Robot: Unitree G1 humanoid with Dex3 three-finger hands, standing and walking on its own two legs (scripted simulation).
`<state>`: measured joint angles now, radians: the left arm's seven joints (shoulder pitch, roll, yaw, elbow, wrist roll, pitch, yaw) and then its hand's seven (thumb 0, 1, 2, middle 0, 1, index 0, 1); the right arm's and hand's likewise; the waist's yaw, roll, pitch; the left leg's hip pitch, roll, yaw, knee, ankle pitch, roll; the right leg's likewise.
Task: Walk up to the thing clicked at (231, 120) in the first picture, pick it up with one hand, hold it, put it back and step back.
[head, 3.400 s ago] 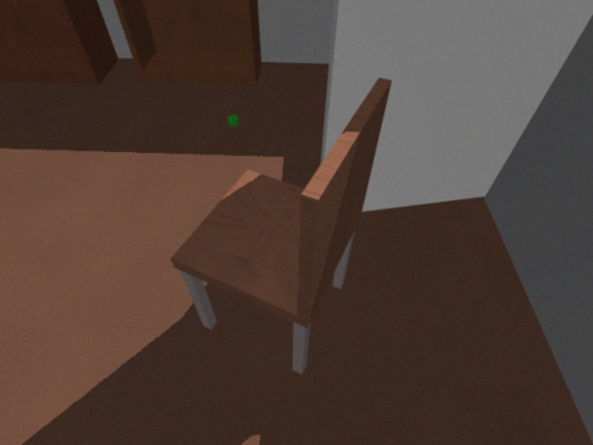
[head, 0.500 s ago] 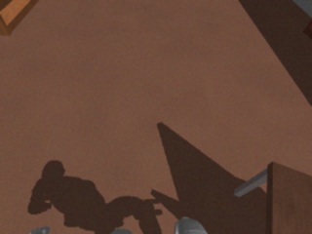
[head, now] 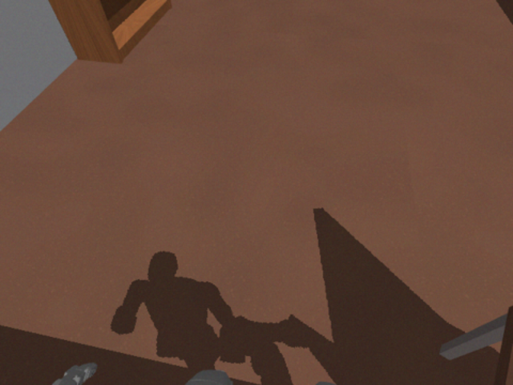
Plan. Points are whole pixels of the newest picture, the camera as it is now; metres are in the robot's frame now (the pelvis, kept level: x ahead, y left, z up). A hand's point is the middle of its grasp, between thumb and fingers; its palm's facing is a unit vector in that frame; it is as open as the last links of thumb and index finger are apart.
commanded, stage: walk up
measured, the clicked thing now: out of the picture +0.28 -1.94 -0.74
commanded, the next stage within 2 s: stand in 0.82 s
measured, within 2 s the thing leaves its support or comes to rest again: neither
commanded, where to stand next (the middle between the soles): +0.07 -0.02 m, yaw +1 degrees
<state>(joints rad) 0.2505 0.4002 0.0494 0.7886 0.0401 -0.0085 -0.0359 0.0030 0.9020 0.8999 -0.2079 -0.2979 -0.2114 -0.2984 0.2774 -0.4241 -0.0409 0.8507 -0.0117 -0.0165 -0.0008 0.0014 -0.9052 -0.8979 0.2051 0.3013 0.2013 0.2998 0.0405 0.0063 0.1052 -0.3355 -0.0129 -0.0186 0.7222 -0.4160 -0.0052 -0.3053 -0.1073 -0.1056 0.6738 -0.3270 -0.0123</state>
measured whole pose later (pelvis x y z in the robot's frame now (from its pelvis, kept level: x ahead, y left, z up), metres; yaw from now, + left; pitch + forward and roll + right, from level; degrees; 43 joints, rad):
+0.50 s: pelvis +0.01 +0.00 +0.00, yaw +3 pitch -2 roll -1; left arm 0.21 0.38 0.01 1.00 0.01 -0.01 -0.03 0.01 0.91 0.90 -0.21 -0.30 -0.21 -0.30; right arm 0.16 -0.37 0.00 0.99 -0.01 -0.03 0.00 0.00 -0.90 -0.90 0.20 0.30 0.20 0.30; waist 0.02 0.00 0.05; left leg -0.28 0.00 -0.08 0.61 -0.29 -0.02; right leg -0.23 -0.06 -0.05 0.59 -0.32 0.03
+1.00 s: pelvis +0.02 -0.01 +0.02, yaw +3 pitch -2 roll +0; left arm 0.08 0.37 0.01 1.13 0.00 -0.01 -0.01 0.00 0.91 0.90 -0.20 -0.30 -0.21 -0.30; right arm 0.06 -0.36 0.01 1.12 0.00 -0.01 0.00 0.00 -0.91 -0.90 0.20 0.30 0.20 0.30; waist 0.01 0.00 0.07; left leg -0.17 0.01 -0.08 0.40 -0.19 -0.03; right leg -0.12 -0.05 -0.06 0.38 -0.22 0.03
